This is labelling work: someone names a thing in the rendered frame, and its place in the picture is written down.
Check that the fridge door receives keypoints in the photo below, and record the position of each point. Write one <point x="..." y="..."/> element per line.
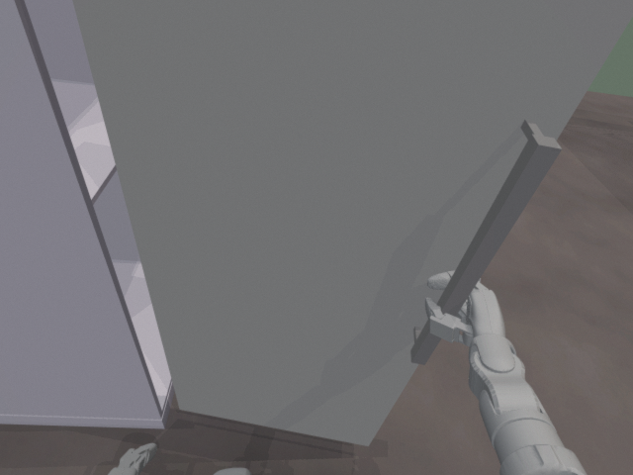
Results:
<point x="295" y="170"/>

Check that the handle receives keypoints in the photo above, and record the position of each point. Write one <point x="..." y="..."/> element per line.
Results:
<point x="524" y="178"/>

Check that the robot right forearm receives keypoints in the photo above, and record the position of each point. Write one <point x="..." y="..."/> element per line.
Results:
<point x="522" y="434"/>

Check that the robot right hand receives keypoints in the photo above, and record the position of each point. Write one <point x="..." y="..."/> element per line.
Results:
<point x="481" y="312"/>

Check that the robot left hand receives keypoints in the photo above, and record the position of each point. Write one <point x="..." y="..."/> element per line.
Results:
<point x="134" y="460"/>

